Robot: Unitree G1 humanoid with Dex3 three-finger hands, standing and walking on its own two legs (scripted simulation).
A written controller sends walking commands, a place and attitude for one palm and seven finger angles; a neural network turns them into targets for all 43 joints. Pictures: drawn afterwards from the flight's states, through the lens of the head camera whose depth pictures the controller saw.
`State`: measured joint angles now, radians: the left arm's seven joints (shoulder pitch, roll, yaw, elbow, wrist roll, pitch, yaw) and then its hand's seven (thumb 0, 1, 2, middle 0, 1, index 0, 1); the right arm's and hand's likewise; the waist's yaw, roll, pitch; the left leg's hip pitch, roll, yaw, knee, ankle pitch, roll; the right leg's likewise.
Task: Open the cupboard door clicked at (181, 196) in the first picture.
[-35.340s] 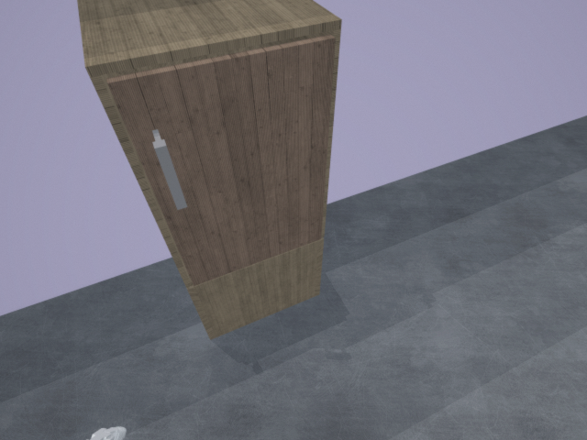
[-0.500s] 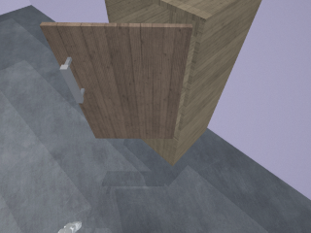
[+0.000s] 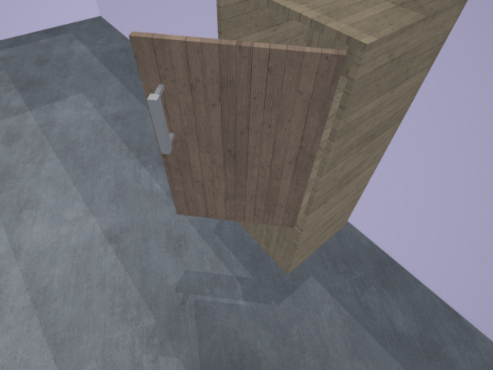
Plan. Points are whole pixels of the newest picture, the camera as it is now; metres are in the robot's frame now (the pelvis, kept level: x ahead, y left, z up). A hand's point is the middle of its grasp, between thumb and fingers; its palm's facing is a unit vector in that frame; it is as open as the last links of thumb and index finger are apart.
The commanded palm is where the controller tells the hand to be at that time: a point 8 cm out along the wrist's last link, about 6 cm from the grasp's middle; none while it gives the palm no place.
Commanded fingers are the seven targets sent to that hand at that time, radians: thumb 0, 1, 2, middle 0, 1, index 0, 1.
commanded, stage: come to a stop and stand still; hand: left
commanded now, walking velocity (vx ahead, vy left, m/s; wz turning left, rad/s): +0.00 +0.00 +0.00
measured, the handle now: (163, 120) +0.58 +0.25 +0.05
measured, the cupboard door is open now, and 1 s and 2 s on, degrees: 43 43 43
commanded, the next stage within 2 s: look again from close up in 0.34 s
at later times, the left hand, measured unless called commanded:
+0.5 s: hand out of the picture +0.01 +0.19 -0.17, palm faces -0.03 -0.98 -0.20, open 7.3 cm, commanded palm none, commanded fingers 0.00 0.90 0.90 -0.20 -0.30 -0.20 -0.30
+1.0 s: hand out of the picture -0.04 +0.19 -0.17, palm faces -0.01 -0.98 -0.18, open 7.4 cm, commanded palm none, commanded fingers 0.00 0.90 0.90 -0.20 -0.30 -0.20 -0.30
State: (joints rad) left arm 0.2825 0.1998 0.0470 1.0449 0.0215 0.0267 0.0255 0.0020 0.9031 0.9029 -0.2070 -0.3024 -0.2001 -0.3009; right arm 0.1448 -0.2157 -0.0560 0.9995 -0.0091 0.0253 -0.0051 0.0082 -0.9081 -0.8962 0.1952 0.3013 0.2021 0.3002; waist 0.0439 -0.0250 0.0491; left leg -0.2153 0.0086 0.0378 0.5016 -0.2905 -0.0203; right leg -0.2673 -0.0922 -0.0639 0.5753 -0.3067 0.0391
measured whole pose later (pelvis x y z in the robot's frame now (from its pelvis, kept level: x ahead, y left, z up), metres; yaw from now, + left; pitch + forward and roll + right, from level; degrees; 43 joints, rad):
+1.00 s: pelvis -0.04 +0.02 +0.01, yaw -1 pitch -2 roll +0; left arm 0.33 0.15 -0.02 1.08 0.02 -0.01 0.03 0.00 0.91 0.90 -0.20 -0.30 -0.20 -0.30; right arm 0.31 -0.16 0.00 1.08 -0.01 -0.01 -0.02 0.01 -0.91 -0.90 0.20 0.30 0.20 0.30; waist -0.01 -0.01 0.01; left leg -0.22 -0.01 0.07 0.48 -0.22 0.03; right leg -0.21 -0.03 -0.03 0.50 -0.25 0.01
